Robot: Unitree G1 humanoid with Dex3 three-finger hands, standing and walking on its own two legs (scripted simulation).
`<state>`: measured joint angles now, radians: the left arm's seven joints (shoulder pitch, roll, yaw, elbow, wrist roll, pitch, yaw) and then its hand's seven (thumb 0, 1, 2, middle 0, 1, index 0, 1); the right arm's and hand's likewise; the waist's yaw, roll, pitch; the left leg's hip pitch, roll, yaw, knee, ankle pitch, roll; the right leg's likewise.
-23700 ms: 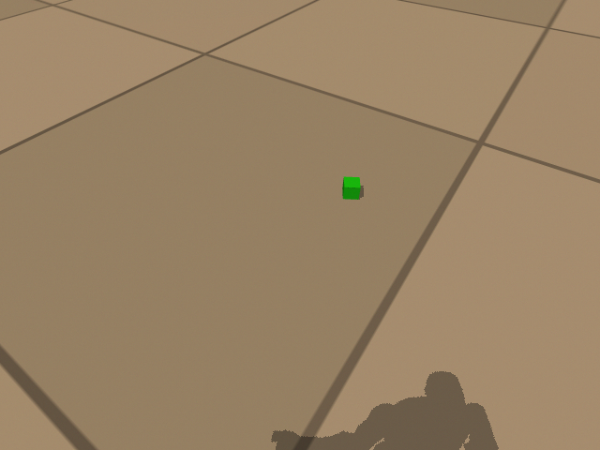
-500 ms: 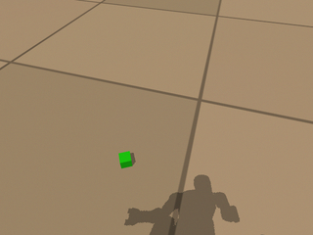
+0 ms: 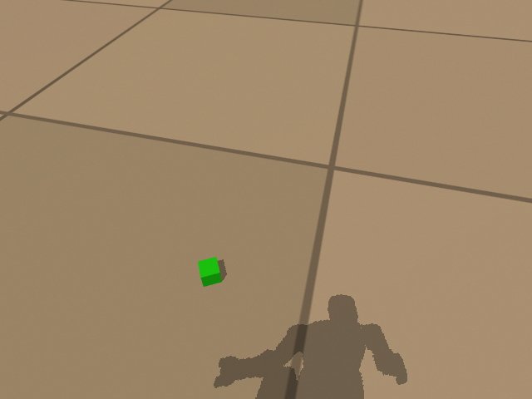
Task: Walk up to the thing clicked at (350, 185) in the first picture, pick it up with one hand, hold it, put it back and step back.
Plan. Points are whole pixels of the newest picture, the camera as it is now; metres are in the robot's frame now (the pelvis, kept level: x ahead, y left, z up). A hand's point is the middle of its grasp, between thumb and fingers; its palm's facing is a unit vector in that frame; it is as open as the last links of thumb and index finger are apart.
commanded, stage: stand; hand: left
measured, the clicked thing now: (210, 271) +0.75 +0.26 -0.74
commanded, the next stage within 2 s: walk up in 0.52 s
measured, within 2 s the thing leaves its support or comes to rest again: neither
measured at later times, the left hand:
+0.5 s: hand out of the picture +0.06 +0.25 -0.16, palm faces -0.02 -0.94 -0.34, open 7.4 cm
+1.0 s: hand out of the picture +0.13 +0.31 -0.16, palm faces -0.04 -0.94 -0.35, open 7.4 cm
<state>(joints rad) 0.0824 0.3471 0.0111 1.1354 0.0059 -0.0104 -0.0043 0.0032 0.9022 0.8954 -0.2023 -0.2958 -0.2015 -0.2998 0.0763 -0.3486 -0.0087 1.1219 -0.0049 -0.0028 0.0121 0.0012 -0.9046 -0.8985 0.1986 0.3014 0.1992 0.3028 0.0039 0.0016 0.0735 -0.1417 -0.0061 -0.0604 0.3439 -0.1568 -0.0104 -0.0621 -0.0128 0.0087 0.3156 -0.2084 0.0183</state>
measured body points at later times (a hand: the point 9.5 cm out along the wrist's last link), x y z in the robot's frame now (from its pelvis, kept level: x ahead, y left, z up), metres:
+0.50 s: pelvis +0.00 +0.00 +0.00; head +0.01 +0.00 +0.45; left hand +0.07 +0.30 -0.14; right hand +0.06 -0.30 -0.13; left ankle +0.02 +0.13 -0.75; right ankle -0.02 -0.13 -0.75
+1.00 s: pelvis +0.10 +0.03 -0.01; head +0.12 +0.05 +0.44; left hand +0.14 +0.36 -0.14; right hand +0.15 -0.29 -0.11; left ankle +0.09 +0.14 -0.75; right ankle +0.15 -0.11 -0.70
